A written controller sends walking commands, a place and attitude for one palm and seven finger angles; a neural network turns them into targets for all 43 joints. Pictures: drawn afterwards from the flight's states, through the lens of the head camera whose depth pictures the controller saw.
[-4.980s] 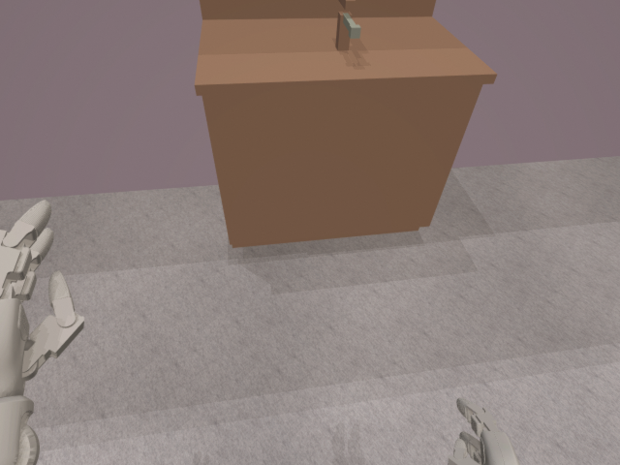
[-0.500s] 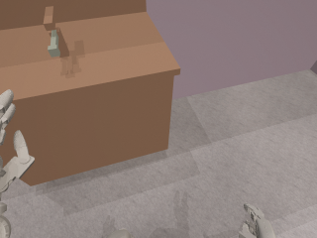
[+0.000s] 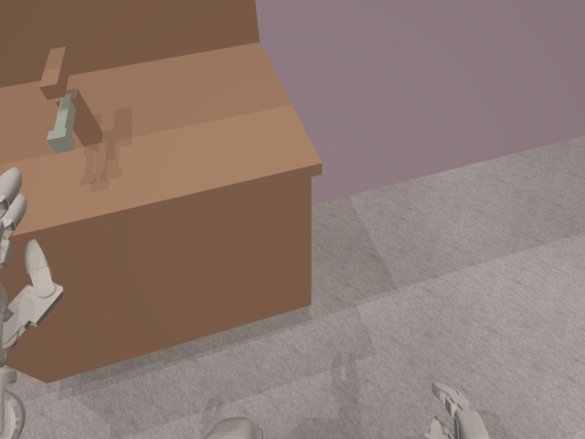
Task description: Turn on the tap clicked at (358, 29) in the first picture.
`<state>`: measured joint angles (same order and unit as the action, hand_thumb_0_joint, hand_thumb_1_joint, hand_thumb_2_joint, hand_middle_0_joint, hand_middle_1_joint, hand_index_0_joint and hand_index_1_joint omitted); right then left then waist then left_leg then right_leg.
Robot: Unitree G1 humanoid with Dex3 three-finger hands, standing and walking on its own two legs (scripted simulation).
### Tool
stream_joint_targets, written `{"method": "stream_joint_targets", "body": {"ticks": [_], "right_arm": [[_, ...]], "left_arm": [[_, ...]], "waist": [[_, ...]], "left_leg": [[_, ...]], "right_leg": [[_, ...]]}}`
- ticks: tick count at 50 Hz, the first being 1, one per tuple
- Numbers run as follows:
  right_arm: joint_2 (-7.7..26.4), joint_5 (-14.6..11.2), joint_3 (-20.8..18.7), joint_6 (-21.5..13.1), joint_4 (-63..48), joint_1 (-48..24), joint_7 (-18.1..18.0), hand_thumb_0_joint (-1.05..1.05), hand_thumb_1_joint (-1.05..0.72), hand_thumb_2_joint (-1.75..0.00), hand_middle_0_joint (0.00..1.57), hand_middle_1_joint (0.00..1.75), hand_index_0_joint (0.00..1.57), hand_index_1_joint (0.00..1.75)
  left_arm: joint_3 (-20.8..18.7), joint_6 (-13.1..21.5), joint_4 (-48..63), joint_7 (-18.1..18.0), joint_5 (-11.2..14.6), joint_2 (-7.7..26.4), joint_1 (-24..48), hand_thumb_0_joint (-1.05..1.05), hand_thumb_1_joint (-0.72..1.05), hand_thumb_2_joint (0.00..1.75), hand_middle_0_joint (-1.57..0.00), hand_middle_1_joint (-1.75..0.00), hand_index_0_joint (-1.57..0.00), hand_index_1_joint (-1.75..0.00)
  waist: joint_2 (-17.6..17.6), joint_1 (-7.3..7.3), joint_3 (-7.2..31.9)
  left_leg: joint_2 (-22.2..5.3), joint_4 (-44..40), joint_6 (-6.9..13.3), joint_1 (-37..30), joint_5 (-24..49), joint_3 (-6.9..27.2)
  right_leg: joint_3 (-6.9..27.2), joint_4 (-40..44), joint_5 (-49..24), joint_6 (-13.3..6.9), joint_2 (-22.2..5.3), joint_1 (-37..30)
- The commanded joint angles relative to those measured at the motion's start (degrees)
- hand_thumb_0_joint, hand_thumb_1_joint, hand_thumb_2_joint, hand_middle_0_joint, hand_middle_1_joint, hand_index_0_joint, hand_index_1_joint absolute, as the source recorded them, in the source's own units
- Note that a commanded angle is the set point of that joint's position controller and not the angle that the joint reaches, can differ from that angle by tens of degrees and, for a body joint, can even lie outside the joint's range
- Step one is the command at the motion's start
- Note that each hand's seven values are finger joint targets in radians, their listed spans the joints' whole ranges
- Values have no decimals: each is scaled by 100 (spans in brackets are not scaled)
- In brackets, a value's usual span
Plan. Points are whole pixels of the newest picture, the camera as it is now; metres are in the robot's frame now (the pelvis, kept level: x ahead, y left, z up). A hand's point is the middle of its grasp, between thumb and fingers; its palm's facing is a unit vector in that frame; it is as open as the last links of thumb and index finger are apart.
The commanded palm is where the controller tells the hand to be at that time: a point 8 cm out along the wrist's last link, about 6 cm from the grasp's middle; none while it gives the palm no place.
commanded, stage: take the last steps up to it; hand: left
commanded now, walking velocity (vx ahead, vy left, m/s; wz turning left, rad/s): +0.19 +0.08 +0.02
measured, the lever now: (61, 140) +0.52 +0.42 +0.11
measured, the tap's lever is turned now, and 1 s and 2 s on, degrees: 0 0 0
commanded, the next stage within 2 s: come to a stop and stand still in 0.20 s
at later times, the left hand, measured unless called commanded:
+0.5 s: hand (115, 225) +0.30 +0.21 +0.17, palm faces +0.40 -0.80 -0.45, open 7.4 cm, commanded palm +0.25 +0.26 +0.18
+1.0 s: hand (58, 237) +0.29 +0.27 +0.17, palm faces +0.36 -0.87 -0.34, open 7.4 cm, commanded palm +0.21 +0.31 +0.18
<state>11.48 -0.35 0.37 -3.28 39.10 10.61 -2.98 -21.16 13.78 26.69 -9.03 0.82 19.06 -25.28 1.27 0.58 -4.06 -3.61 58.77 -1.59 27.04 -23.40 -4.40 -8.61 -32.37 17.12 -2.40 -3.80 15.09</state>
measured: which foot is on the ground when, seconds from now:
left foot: up 0.00-0.14, down 0.16-0.44, up 0.46-0.72, down 0.74-1.00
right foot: down 0.00-0.18, up 0.20-0.40, down 0.42-1.00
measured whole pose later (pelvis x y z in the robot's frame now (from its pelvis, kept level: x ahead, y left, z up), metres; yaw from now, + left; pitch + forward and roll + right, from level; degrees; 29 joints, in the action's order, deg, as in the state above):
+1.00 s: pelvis +0.05 +0.04 +0.00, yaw -2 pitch -2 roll +0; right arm 11.3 -0.8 0.2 -9.3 31.9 13.6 0.3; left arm -20.1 14.8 24.3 -6.8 1.8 20.5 -20.1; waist -2.7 0.3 -4.7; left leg 1.7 27.0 3.7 13.5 -12.0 -5.7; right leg -1.7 -32.1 15.9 -0.7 -2.8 16.3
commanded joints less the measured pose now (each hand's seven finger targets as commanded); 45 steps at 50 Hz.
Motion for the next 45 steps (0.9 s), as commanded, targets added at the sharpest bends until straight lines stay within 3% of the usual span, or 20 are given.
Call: {"method": "stream_joint_targets", "body": {"ticks": [1, 4, 6, 8, 9, 10, 12, 16, 20, 23, 25, 27, 34, 37, 38, 39, 40, 41, 43, 45], "right_arm": [[383, 57, -204, -337, -1201, -520, -70, 0, -90, -90, 20, 30, 20, 30], [414, 66, -267, -339, -1315, -371, -77, 0, -90, -90, 20, 30, 20, 30], [568, 18, -372, -311, -1372, -264, -118, 0, -90, -90, 20, 30, 20, 30], [737, -51, -418, -314, -1447, -219, -114, 0, -90, -90, 20, 30, 20, 30], [663, -9, -372, -330, -1393, -202, -110, 0, -90, -90, 20, 30, 20, 30], [650, 28, -348, -351, -1380, -270, -102, 0, -90, -90, 20, 30, 20, 30], [645, -24, -382, -414, -1269, -264, -90, 0, -90, -90, 20, 30, 20, 30], [682, -25, -342, -516, -1284, -178, -19, 0, -90, -90, 20, 30, 20, 30], [601, -37, -230, -501, -1281, -254, -52, 0, -90, -90, 20, 30, 20, 30], [502, -27, -246, -461, -1314, -191, -53, 0, -90, -90, 20, 30, 20, 30], [395, -16, -141, -388, -1260, -370, -53, 0, -90, -90, 20, 30, 20, 30], [304, 4, -49, -300, -1287, -562, -105, 0, -90, -90, 20, 30, 20, 30], [447, 61, -179, -2, -1492, -399, -159, 0, -90, -90, 20, 30, 20, 30], [715, -17, -321, -59, -1591, -362, -197, 0, -90, -90, 20, 30, 20, 30], [728, 294, -555, -619, -1271, 573, -156, 0, -90, -90, 20, 30, 20, 30], [285, 127, -281, -630, -1193, 197, -8, 0, -90, -90, 20, 30, 20, 30], [499, -37, -330, -712, -1515, 252, 55, 0, -90, -90, 20, 30, 20, 30], [432, -138, -259, -780, -1421, 13, 138, 0, -90, -90, 20, 30, 20, 30], [702, -47, -335, -854, -1388, -89, 201, 0, -90, -90, 20, 30, 20, 30], [784, -29, -312, -891, -1522, -246, 277, 0, -90, -90, 20, 30, 20, 30]], "left_arm": [[-682, 360, 1204, -163, 21, 1097, 61, 0, 90, 90, -20, -30, -20, -30], [-666, 306, 1420, -220, 41, 1144, 84, 0, 90, 90, -20, -30, -20, -30], [-621, 304, 1629, -217, 45, 1188, 255, 0, 90, 90, -20, -30, -20, -30], [-660, 355, 1653, -217, 93, 1211, 336, 0, 90, 90, -20, -30, -20, -30], [-651, 368, 1254, -173, 108, 1181, 141, 0, 90, 90, -20, -30, -20, -30], [-670, 339, 1314, -147, 79, 1275, 257, 0, 90, 90, -20, -30, -20, -30], [-675, 355, 1630, -119, 73, 1292, 287, 0, 90, 90, -20, -30, -20, -30], [-541, 217, 1768, -110, 119, 1036, -142, 0, 90, 90, -20, -30, -20, -30], [-657, 125, 1277, -151, 96, 1129, -50, 0, 90, 90, -20, -30, -20, -30], [-628, -3, 938, -109, 176, 1150, 61, 0, 90, 90, -20, -30, -20, -30], [-733, 7, 1025, -148, 137, 1273, 134, 0, 90, 90, -20, -30, -20, -30], [-743, 47, 1190, -190, 76, 1238, 102, 0, 90, 90, -20, -30, -20, -30], [-718, -25, 1666, -262, 45, 1143, -446, 0, 90, 90, -20, -30, -20, -30], [-635, 1, 1906, -245, 106, 1183, -342, 0, 90, 90, -20, -30, -20, -30], [-3742, 492, 1607, -123, -530, 5169, 4860, 0, 90, 90, -20, -30, -20, -30], [-1420, 147, -949, 169, -16, 2009, 1825, 0, 90, 90, -20, -30, -20, -30], [-1009, 301, -295, 236, 10, 1662, 2055, 0, 90, 90, -20, -30, -20, -30], [-496, 419, -213, 232, 170, 1113, 1974, 0, 90, 90, -20, -30, -20, -30], [-267, 486, 703, 191, 175, 1133, 1379, 0, 90, 90, -20, -30, -20, -30], [-49, 475, 1115, 228, 143, 934, 741, 0, 90, 90, -20, -30, -20, -30]], "waist": [[-1024, 47, 1187], [-862, 22, 1140], [-286, -69, 1104], [1149, -75, 1263], [1601, -111, 1175], [1557, -119, 921], [1048, -76, 890], [1378, -84, 1025], [589, -56, 1087], [-1390, -108, 994], [-1349, -72, 1091], [-1037, -42, 1241], [-771, -71, 1543], [367, 5, 1418], [-382, 382, 248], [-472, 73, 893], [-540, 153, 768], [-19, 38, 1070], [344, 127, 1320], [864, 189, 976]], "left_leg": [[50, -1797, 108, -207, 418, -355], [281, -2876, 129, -1024, 1113, -603], [89, -3436, 216, -1828, 1484, -387], [-1256, -3636, 971, -2809, 2744, 1470], [-1822, -4107, 1368, -2715, 2519, 2450], [-1987, -4276, 1561, -2356, 2102, 2710], [-1745, -3961, 1523, -2461, 2470, 1967], [-1082, -3712, 926, -1797, 2943, 564], [-787, -2937, 371, -1132, 2318, 193], [243, -1389, -99, -528, -66, -47], [186, -537, -45, -144, -635, 458], [169, -912, -57, -191, -570, 407], [287, -3032, -27, -1132, 1090, 82], [-787, -3610, 307, -1815, 3302, 824], [-472, -2456, 338, -368, 2345, 55], [334, -2033, 71, -797, 1175, 386], [347, -2112, 9, -968, 677, 205], [262, -2738, 60, -1363, 739, 317], [287, -3410, 145, -1765, 1376, 310], [-312, -4215, 379, -1303, 1228, 1061]], "right_leg": [[1027, 925, -3058, -569, -1269, -1340], [980, 742, -2211, -396, -1085, -1066], [901, 203, -1512, -186, -919, -569], [387, -1367, 465, 248, -11, 857], [452, -2359, 1925, 282, 202, 1391], [686, -2811, 1886, 263, 67, 1585], [695, -2474, 1453, 331, -68, 1781], [105, -887, 586, 385, 220, 500], [344, 876, -1281, 372, 68, -952], [2226, 1103, -3976, -392, -1403, -754], [2162, 920, -4855, -634, -1767, -1047], [1632, 607, -5442, -544, -1582, -1383], [1086, 365, -4173, -212, -1084, -1373], [896, 33, -1360, 216, -326, -429], [1313, 887, -1234, 206, -376, 143], [2241, 906, -1865, -554, -1002, 39], [2713, 1350, -2431, -564, -1314, -58], [2385, 1180, -2375, -616, -1371, -386], [1471, 925, -964, -175, -620, -610], [942, 280, -25, 79, 9, -494]]}}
